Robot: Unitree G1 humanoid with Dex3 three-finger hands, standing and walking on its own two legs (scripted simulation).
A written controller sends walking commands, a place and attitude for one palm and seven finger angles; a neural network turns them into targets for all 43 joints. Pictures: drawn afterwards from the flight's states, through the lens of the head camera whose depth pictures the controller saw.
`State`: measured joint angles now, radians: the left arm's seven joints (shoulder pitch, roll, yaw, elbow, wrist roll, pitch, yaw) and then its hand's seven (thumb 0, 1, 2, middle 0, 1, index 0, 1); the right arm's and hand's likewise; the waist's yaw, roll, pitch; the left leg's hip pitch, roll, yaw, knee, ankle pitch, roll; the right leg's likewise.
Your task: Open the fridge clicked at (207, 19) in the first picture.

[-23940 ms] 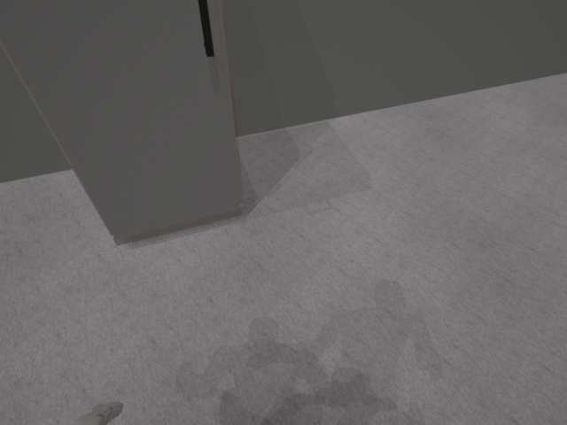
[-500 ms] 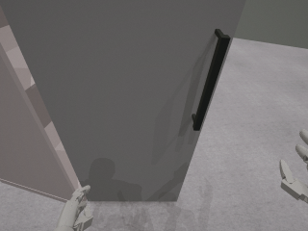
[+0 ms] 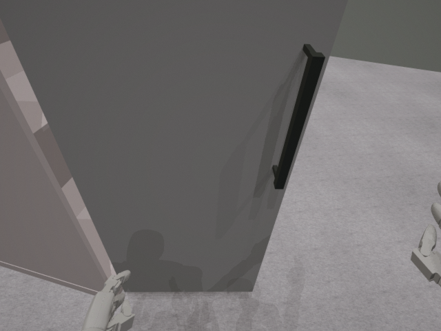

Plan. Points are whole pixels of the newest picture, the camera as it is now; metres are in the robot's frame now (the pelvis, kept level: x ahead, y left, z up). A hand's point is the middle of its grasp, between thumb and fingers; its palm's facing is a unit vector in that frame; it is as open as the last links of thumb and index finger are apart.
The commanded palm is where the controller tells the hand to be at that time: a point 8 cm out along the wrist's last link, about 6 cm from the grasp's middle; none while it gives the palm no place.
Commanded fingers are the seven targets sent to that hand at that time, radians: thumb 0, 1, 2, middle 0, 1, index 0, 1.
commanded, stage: step back with the hand held close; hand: right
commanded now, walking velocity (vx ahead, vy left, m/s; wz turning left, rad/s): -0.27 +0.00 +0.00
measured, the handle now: (291, 126) +0.44 -0.14 +0.19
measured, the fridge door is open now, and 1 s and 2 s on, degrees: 74 74 74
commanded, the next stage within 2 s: stop stepping back and stand still in 1.22 s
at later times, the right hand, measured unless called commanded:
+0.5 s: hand out of the picture +0.14 -0.29 +0.16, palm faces +0.46 +0.76 -0.47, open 7.4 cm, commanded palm +0.08 -0.32 +0.17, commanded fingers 0.00 -0.90 -0.90 0.20 0.30 0.20 0.30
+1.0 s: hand out of the picture +0.06 -0.29 +0.16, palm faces +0.47 +0.76 -0.46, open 7.4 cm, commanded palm +0.00 -0.32 +0.17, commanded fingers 0.00 -0.90 -0.90 0.20 0.30 0.20 0.30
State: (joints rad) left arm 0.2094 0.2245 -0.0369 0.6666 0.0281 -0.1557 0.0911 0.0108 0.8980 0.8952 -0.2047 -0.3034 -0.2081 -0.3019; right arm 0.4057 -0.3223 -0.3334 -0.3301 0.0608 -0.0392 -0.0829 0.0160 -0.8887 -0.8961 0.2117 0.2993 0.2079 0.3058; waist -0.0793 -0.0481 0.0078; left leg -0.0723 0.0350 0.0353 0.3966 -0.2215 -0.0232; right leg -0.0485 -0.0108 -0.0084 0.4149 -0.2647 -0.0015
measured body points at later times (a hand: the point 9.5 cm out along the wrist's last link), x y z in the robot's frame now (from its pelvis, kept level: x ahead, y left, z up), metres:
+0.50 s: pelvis -0.06 -0.02 -0.01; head -0.06 -0.02 +0.44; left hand +0.12 +0.22 -0.08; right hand +0.11 -0.33 +0.18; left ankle +0.00 +0.13 -0.74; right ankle -0.02 -0.12 -0.74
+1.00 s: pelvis -0.14 -0.02 -0.02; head -0.11 -0.04 +0.43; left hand +0.04 +0.21 -0.10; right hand +0.03 -0.33 +0.18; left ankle -0.21 +0.11 -0.74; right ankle -0.02 -0.12 -0.74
